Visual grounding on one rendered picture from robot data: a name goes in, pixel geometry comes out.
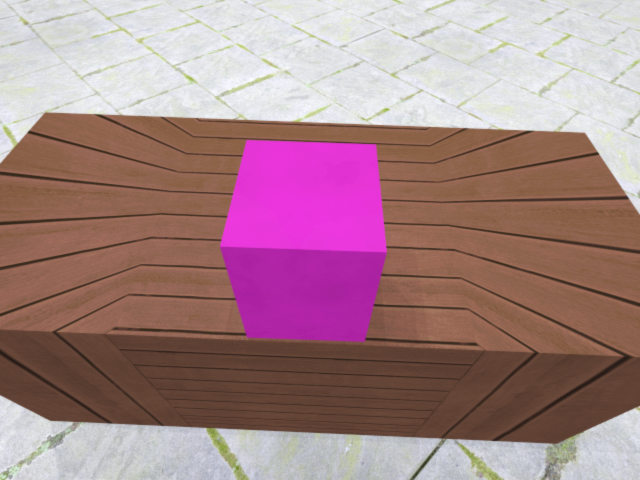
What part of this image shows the pedestal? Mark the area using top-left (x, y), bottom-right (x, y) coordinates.
top-left (0, 112), bottom-right (640, 444)

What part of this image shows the carton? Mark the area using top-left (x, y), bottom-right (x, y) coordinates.
top-left (220, 140), bottom-right (387, 342)

